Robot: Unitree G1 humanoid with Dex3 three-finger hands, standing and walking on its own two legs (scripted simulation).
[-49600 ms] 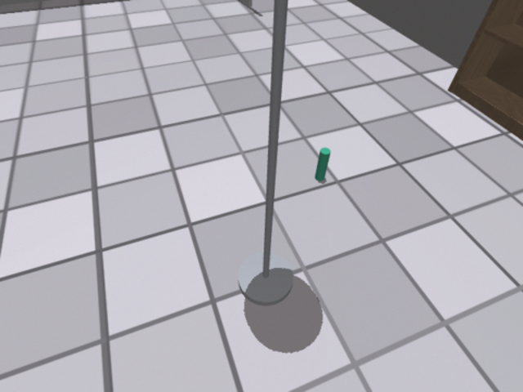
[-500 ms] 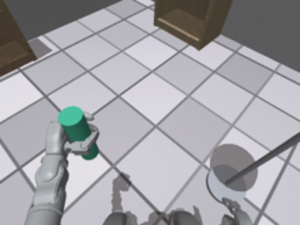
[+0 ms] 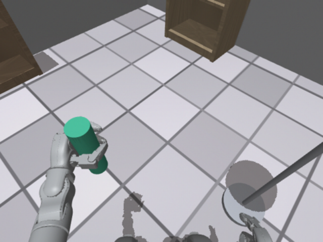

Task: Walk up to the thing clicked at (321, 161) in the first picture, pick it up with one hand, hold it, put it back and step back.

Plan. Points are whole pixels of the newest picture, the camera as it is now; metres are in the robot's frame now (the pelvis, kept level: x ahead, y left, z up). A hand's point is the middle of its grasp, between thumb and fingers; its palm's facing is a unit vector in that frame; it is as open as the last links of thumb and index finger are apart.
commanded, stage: hold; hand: left
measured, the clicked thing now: (89, 149) +0.33 +0.18 +0.03
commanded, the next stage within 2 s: none
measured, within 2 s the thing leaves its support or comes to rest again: neither
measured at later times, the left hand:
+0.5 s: hand (90, 144) +0.33 +0.17 +0.07, palm faces +0.05 -1.00 +0.00, open 7.1 cm
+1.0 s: hand (88, 145) +0.32 +0.17 +0.07, palm faces +0.06 -1.00 +0.00, open 7.1 cm
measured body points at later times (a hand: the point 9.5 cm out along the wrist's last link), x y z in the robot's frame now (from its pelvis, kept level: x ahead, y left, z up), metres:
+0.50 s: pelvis +0.00 +0.00 +0.01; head +0.03 +0.00 +0.46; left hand +0.32 +0.22 +0.07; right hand +0.13 -0.25 -0.10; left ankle +0.00 +0.12 -0.69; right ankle +0.02 -0.13 -0.69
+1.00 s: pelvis +0.00 +0.00 +0.01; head +0.03 +0.00 +0.46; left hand +0.31 +0.23 +0.07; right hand +0.13 -0.24 -0.09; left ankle +0.00 +0.12 -0.69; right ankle +0.02 -0.13 -0.69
